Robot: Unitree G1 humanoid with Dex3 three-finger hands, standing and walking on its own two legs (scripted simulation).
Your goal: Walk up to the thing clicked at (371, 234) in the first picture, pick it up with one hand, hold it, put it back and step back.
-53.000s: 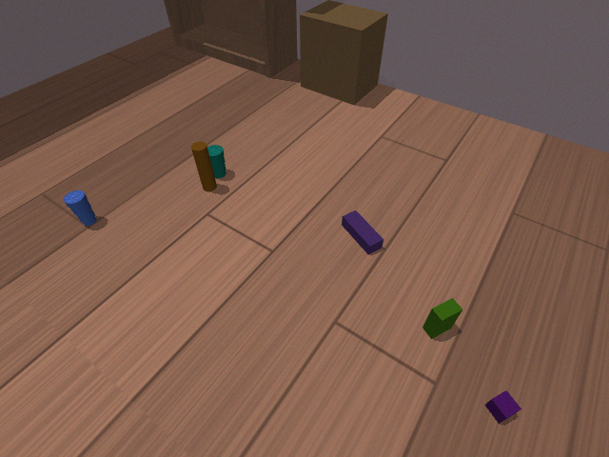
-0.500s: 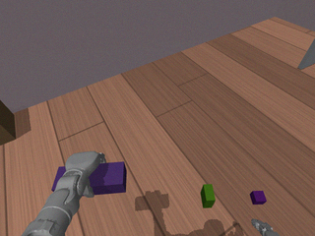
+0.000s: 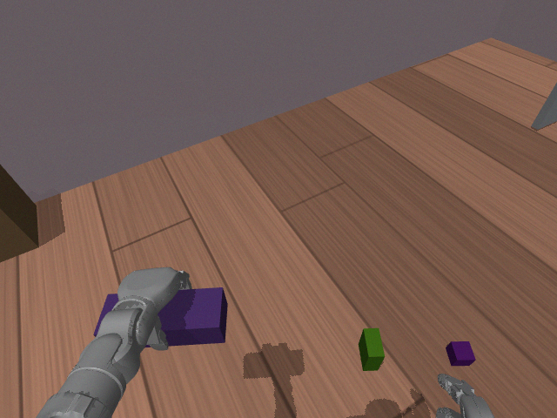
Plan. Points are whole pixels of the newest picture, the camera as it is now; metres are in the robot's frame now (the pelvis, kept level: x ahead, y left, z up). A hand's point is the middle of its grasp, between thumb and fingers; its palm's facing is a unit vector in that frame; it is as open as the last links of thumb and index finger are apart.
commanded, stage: hold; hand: left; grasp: from above
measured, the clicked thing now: (165, 318) +0.30 +0.22 -0.07
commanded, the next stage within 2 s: crouch in 0.62 s
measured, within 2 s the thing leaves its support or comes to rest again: neither
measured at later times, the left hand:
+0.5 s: hand (159, 308) +0.30 +0.22 -0.04, palm faces -0.43 -0.06 -0.90, open 10.0 cm
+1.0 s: hand (164, 322) +0.29 +0.23 -0.07, palm faces -0.47 -0.04 -0.88, open 10.0 cm
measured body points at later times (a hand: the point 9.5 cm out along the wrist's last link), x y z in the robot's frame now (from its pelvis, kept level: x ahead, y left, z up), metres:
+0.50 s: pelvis +0.01 +0.00 +0.00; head +0.02 -0.02 +0.45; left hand +0.32 +0.22 +0.02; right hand +0.15 -0.26 -0.11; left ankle +0.04 +0.13 -0.73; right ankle +0.01 -0.14 -0.73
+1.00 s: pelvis +0.01 +0.00 +0.00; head +0.04 -0.01 +0.45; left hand +0.32 +0.23 -0.02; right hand +0.14 -0.26 -0.12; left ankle +0.04 +0.13 -0.73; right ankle +0.01 -0.14 -0.73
